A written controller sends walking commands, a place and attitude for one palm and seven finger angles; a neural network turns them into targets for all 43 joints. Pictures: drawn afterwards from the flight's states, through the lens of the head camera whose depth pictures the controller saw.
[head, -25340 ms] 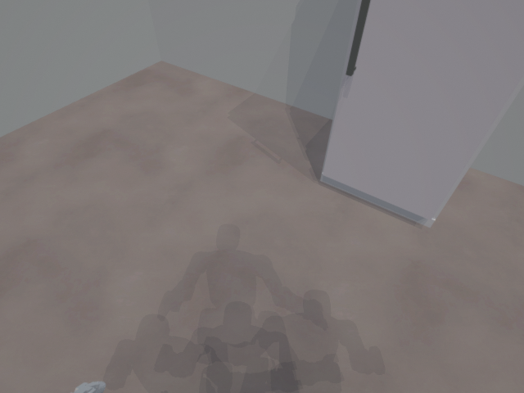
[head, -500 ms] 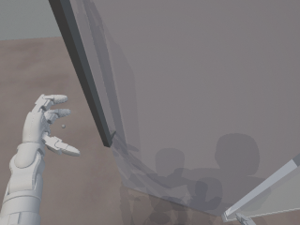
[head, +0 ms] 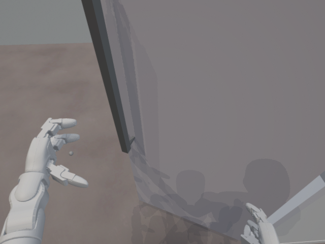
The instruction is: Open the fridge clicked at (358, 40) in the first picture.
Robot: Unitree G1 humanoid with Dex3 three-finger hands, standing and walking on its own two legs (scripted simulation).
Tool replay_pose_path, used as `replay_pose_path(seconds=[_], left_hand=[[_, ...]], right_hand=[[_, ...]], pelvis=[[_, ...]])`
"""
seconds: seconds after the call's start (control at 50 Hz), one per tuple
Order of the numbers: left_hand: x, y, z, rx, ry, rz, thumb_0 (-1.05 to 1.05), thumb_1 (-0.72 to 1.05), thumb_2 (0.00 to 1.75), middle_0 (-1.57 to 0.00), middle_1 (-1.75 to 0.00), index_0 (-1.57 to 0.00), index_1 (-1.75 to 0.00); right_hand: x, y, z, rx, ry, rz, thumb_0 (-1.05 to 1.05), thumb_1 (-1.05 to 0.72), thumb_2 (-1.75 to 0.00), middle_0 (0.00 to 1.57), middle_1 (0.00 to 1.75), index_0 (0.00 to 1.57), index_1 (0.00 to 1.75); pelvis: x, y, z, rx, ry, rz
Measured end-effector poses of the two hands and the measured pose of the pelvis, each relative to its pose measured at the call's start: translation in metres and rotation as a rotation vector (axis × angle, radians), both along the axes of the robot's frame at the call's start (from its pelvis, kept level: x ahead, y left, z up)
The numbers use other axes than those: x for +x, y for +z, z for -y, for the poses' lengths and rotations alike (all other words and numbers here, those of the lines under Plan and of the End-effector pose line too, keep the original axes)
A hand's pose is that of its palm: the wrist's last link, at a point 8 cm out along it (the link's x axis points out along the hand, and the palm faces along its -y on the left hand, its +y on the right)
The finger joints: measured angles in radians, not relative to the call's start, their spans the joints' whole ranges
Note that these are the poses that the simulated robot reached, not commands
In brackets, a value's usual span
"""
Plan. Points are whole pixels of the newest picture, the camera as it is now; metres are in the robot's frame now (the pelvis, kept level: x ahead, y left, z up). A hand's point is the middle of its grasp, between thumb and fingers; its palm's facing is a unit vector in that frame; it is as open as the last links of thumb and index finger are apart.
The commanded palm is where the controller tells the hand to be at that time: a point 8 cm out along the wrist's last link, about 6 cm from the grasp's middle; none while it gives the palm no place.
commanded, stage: slip the hand off the handle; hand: left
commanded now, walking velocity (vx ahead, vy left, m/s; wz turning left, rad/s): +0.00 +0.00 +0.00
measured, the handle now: (117, 87) +0.44 +0.16 +0.17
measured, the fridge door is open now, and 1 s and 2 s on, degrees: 65 65 65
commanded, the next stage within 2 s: draw the hand back to the body in 0.52 s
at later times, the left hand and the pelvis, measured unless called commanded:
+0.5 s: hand (65, 157) +0.27 +0.25 +0.10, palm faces +0.17 -0.97 -0.17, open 14.7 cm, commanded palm +0.23 +0.30 +0.10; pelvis +0.02 -0.01 +0.00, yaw +0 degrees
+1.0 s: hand (48, 163) +0.24 +0.26 +0.12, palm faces +0.03 -1.00 -0.03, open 14.7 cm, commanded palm +0.21 +0.30 +0.13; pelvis +0.01 +0.00 +0.00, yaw +0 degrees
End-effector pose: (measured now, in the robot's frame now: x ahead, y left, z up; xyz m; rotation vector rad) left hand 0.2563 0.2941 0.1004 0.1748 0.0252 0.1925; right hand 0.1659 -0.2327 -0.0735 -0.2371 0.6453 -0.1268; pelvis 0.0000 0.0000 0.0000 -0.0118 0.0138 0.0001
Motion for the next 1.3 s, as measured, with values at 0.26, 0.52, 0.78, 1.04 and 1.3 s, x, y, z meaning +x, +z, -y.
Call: replay_pose_path(seconds=[0.26, 0.52, 0.78, 1.04, 1.3], left_hand=[[-0.013, 0.002, -0.009, 0.004, 0.013, 0.011, -0.01, -0.55, 0.20, -0.25, -1.15, -0.25, -1.15], [-0.017, 0.003, -0.008, -0.001, -0.018, 0.020, -0.01, -0.55, 0.20, -0.25, -1.15, -0.25, -1.15], [-0.021, 0.011, 0.004, -0.115, -0.215, 0.051, -0.02, -0.55, 0.20, -0.25, -1.15, -0.25, -1.15], [-0.047, 0.025, -0.016, -0.138, -0.166, 0.024, -0.01, -0.55, 0.20, -0.25, -1.15, -0.25, -1.15], [-0.066, 0.050, -0.022, 0.108, 0.158, 0.100, -0.01, -0.36, 0.29, -0.24, -1.03, -0.24, -1.03]], right_hand=[[-0.003, -0.009, 0.019, -0.024, -0.012, -0.037, 0.01, -0.90, -0.89, 0.20, 0.30, 0.20, 0.30], [0.002, -0.010, 0.023, -0.017, -0.032, -0.013, 0.01, -0.90, -0.89, 0.20, 0.30, 0.20, 0.30], [0.012, -0.001, 0.009, -0.028, -0.012, 0.043, 0.01, -0.90, -0.89, 0.20, 0.30, 0.20, 0.30], [0.015, 0.022, -0.004, -0.006, 0.006, 0.149, 0.01, -0.90, -0.89, 0.20, 0.30, 0.20, 0.30], [0.009, 0.022, -0.025, -0.009, 0.059, 0.093, 0.01, -0.90, -0.89, 0.20, 0.30, 0.20, 0.30]], pelvis=[[0.008, -0.002, 0.009, 0.003, 0.007, -0.006], [0.018, -0.004, 0.009, 0.009, -0.004, -0.026], [0.011, -0.003, 0.003, -0.004, 0.012, 0.005], [0.006, 0.002, -0.007, -0.011, 0.005, 0.045], [-0.002, 0.011, -0.008, -0.008, -0.001, 0.080]])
